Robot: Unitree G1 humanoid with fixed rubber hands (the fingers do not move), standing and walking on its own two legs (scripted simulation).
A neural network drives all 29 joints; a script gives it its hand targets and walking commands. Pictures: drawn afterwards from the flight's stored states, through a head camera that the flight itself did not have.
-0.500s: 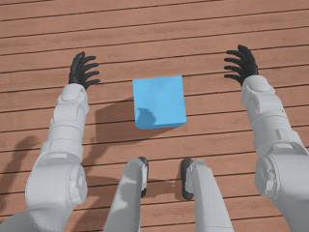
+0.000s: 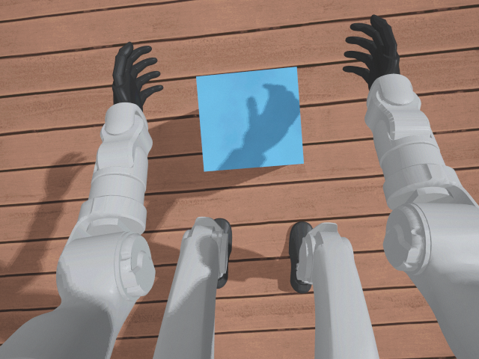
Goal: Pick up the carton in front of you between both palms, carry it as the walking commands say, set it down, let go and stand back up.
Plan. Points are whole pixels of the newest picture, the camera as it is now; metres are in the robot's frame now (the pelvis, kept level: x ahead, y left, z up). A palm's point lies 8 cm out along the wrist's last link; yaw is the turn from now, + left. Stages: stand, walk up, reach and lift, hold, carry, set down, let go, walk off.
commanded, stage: reach and lift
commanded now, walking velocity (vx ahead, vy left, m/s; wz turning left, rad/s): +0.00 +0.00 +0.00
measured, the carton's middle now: (250, 127) +0.47 +0.04 -0.44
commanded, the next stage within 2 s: none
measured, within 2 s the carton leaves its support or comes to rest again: leaves its support in 1.40 s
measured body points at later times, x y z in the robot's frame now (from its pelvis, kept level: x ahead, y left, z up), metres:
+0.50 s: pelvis -0.05 +0.00 -0.17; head +0.31 +0.01 +0.10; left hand +0.46 +0.22 -0.35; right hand +0.50 -0.15 -0.35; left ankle +0.07 +0.12 -0.53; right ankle +0.07 -0.12 -0.53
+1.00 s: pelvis -0.05 +0.00 -0.19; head +0.32 +0.01 +0.06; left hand +0.48 +0.20 -0.38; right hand +0.50 -0.14 -0.38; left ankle +0.07 +0.12 -0.53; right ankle +0.07 -0.12 -0.53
